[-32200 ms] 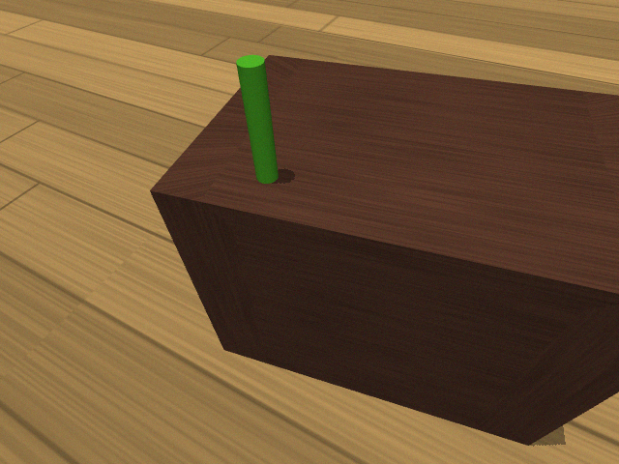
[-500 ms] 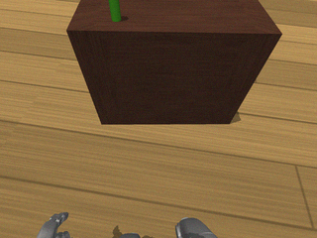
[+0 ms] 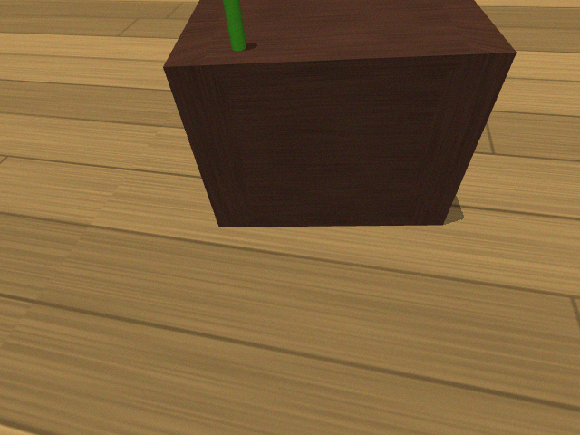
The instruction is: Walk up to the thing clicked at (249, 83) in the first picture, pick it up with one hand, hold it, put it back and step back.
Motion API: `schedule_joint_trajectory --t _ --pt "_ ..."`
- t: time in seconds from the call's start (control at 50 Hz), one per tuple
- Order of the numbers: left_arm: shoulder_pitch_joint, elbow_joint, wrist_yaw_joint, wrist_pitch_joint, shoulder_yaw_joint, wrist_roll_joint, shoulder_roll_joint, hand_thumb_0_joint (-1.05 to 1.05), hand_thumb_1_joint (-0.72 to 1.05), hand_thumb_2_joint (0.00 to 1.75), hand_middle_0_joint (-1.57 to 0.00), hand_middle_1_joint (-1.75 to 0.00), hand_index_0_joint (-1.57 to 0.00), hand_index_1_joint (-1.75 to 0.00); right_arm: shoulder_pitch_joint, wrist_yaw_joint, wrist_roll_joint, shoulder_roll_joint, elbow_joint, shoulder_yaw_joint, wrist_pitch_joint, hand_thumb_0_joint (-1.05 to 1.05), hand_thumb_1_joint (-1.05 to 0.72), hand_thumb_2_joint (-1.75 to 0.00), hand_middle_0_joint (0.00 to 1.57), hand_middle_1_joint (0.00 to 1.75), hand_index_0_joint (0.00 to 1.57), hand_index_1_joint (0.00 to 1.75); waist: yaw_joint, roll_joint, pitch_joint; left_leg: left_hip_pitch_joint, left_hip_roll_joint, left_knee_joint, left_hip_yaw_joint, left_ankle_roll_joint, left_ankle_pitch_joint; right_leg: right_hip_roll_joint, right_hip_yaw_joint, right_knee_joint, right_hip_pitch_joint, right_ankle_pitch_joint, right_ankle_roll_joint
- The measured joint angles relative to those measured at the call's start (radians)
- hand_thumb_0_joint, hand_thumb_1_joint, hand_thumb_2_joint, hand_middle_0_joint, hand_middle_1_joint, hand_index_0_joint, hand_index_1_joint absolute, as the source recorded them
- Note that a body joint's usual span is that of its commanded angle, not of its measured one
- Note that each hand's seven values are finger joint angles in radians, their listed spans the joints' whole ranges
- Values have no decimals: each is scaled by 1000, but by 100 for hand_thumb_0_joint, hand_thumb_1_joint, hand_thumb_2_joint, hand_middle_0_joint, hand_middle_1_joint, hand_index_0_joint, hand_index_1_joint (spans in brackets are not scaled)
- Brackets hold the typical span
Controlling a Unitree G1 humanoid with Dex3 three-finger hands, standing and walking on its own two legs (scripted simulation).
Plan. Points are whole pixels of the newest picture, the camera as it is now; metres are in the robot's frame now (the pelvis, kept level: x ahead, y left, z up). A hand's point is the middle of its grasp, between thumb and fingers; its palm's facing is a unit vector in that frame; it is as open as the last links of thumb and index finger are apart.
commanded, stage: step back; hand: left
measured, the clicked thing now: (231, 4) +1.12 +0.23 +0.11
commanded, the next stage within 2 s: stand in 0.82 s
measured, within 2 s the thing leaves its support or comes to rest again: neither
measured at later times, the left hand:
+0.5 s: hand out of the picture +0.12 +0.24 -0.13, palm faces +0.03 -0.93 -0.37, open 7.4 cm
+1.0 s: hand out of the picture +0.15 +0.27 -0.13, palm faces +0.02 -0.94 -0.34, open 7.4 cm
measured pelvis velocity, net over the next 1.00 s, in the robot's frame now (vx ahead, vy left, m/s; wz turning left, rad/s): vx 0.06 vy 0.02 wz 0.02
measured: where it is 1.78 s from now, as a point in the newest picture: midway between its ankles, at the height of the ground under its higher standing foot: outside the picture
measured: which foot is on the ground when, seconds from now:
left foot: down 0.00-0.30, up 0.32-0.56, down 0.58-1.00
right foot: down 0.00-0.02, up 0.04-0.26, down 0.28-1.00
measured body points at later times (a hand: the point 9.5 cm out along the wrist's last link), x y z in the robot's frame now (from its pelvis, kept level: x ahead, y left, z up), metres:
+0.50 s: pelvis +0.03 -0.02 +0.01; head +0.04 -0.03 +0.46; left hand +0.12 +0.29 -0.10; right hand +0.09 -0.33 -0.13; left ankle +0.03 +0.13 -0.70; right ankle +0.07 -0.12 -0.72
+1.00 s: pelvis +0.06 +0.02 +0.02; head +0.08 +0.02 +0.47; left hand +0.15 +0.32 -0.11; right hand +0.19 -0.27 -0.10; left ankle +0.05 +0.14 -0.72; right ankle +0.07 -0.12 -0.72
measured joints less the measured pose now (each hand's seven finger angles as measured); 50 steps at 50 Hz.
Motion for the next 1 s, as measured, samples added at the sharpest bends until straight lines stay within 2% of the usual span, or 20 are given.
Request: schedule_joint_trajectory --t 0.02,0.04,0.08,0.12,0.18,0.24,0.26,0.3,0.34,0.4,0.46,0.54,0.58,0.6,0.62,0.68,0.76,1.0 --pt "-4 0 2 5 2 -2 12 1 90 89 -20 -30 -21 -30 -6 1 -3 16 9 -1 -7 0 -91 -90 21 30 20 30 8 -32 16 23 -20 -37 19 6 68 -21 19 20 -3 -8 0" --pt "-1 3 4 9 2 -6 20 1 90 89 -20 -30 -20 -30 -7 3 -7 30 10 -1 -16 0 -90 -90 21 30 20 30 13 -56 21 38 -34 -56 37 12 86 -29 43 53 -15 -17 -14" --pt "4 25 6 19 -2 -12 17 1 91 89 -20 -30 -20 -30 8 8 -7 40 0 -1 -33 0 -90 -90 21 30 21 30 -6 -48 3 40 -25 -60 31 28 82 0 39 149 -50 -99 -29" --pt "3 40 1 22 -7 -17 19 1 91 89 -20 -30 -20 -30 21 11 -6 47 -5 0 -41 0 -90 -90 21 30 21 30 -23 -37 -10 53 -9 -80 17 40 84 26 21 209 -76 -137 -38" --pt "-2 37 -9 8 -6 -21 27 1 91 89 -20 -30 -20 -30 29 7 -5 53 -8 5 -49 0 -90 -90 21 30 21 30 -31 -45 -15 75 5 -114 17 25 98 29 -2 177 -96 -100 -39" --pt "-22 36 -12 -5 -3 -24 25 1 91 89 -20 -30 -20 -30 28 4 -1 45 -9 8 -47 0 -90 -90 21 30 21 30 -43 -44 -7 80 14 -101 8 8 87 34 -16 47 -71 -43 -35" --pt "-29 36 -10 -10 -3 -24 21 1 91 89 -20 -30 -20 -30 26 3 2 39 -10 9 -42 0 -90 -90 21 30 21 30 -43 -42 -5 75 18 -81 6 1 73 39 -22 -23 -48 -2 -35" --pt "-48 41 -1 -23 -2 -22 1 1 91 89 -20 -30 -20 -30 16 -6 13 23 -5 11 -27 0 -90 -90 21 30 21 30 -41 -10 7 59 43 -8 -9 -5 29 63 -43 -89 -16 145 -41" --pt "-59 43 3 -31 -8 -13 -23 1 91 89 -20 -30 -20 -30 9 -19 19 18 3 13 -12 0 -90 -90 21 30 21 30 -38 13 -1 21 28 84 -58 11 -46 75 -62 -76 -13 129 -48" --pt "-73 46 -1 -27 -18 -8 -48 1 91 89 -20 -30 -20 -30 0 -24 18 19 16 16 -7 0 -90 -90 21 30 20 30 -20 4 -14 -27 -2 192 -43 15 -114 57 -57 -77 -4 108 -57" --pt "-84 47 -3 -30 -27 -9 -67 1 91 89 -20 -30 -20 -30 -7 -21 16 10 25 18 -13 0 -90 -90 21 30 20 30 -14 11 -18 -55 1 211 -47 18 -85 47 -65 -98 9 111 -50" --pt "-102 53 -6 -27 -27 -11 -63 1 90 89 -20 -30 -21 -30 -16 -18 10 9 38 18 -21 0 -91 -90 21 30 20 30 -10 6 -11 -39 33 96 -19 14 -50 31 -72 -89 8 95 -38" --pt "-111 57 -6 -19 -27 -16 -53 1 90 89 -20 -30 -21 -30 -18 -18 7 11 47 16 -29 0 -91 -90 21 30 20 30 -15 -4 -6 -3 40 -21 7 11 22 16 -77 -60 -1 74 -28" --pt "-115 60 -5 -15 -27 -19 -46 1 90 89 -20 -30 -21 -30 -24 -20 3 16 55 14 -32 0 -91 -90 21 30 20 30 -15 -17 1 10 31 -52 14 3 101 5 -71 -40 -6 61 -21" --pt "-117 64 -3 -10 -27 -23 -38 1 90 89 -20 -30 -21 -30 -32 -22 -1 25 63 13 -34 0 -91 -90 21 30 20 30 -13 -35 8 19 20 -59 26 -1 115 -7 -58 -26 -8 53 -14" --pt "-116 87 1 1 -29 -39 -28 1 91 89 -20 -30 -20 -30 -47 -20 0 39 77 22 -35 0 -90 -90 21 30 20 30 -12 -40 0 22 27 -53 38 0 90 3 -45 -54 5 59 -9" --pt "-121 113 2 -4 -32 -39 -18 1 91 89 -20 -30 -20 -30 -80 -19 6 57 95 36 -31 0 -90 -90 21 30 20 30 -15 -34 -3 37 42 -64 33 2 81 19 -52 -116 43 81 0" --pt "-157 172 2 0 -63 -43 -36 1 91 89 -20 -30 -20 -30 -187 -18 27 70 103 56 -58 0 -90 -90 21 30 21 30 -12 -34 -4 133 30 -210 47 9 144 10 -41 -247 129 140 13"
